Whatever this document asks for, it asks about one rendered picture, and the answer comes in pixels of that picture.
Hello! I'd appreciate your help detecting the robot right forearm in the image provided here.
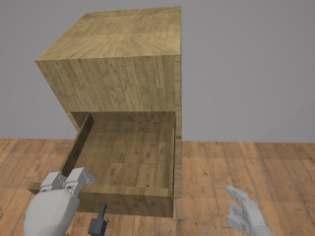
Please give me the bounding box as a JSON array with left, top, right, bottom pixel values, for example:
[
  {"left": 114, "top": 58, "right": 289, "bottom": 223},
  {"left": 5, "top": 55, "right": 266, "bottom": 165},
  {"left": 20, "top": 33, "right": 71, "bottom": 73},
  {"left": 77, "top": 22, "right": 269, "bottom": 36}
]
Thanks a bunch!
[{"left": 250, "top": 225, "right": 276, "bottom": 236}]

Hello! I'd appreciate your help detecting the drawer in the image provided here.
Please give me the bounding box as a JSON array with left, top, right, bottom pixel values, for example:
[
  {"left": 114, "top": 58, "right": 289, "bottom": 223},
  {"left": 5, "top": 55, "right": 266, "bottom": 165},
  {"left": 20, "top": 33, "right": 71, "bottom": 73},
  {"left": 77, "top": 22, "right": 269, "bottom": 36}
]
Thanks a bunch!
[{"left": 28, "top": 111, "right": 176, "bottom": 218}]

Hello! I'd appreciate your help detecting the handle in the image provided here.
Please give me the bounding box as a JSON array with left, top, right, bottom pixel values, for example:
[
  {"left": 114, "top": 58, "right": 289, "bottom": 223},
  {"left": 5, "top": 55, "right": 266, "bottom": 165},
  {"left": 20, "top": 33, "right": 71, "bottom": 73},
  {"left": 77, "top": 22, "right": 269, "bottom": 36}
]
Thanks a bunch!
[{"left": 88, "top": 204, "right": 107, "bottom": 236}]

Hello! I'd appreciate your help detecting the robot right hand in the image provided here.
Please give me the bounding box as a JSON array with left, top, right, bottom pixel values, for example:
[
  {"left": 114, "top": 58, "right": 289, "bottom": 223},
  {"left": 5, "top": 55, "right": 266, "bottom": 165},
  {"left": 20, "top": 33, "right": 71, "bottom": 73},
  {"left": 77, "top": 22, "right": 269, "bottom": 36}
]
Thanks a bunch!
[{"left": 226, "top": 186, "right": 268, "bottom": 236}]

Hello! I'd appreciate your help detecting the robot left hand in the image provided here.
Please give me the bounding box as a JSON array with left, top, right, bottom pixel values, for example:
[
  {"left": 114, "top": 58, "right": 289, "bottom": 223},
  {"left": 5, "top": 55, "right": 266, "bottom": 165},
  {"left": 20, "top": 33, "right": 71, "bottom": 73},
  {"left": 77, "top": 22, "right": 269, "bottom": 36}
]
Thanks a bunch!
[{"left": 24, "top": 167, "right": 96, "bottom": 236}]

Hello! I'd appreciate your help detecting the cabinet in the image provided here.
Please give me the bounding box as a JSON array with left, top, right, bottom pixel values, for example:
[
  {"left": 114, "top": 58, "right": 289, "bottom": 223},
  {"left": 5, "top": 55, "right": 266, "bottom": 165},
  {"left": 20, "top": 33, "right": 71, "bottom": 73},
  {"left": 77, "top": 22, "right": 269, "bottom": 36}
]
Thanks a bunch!
[{"left": 34, "top": 6, "right": 182, "bottom": 199}]

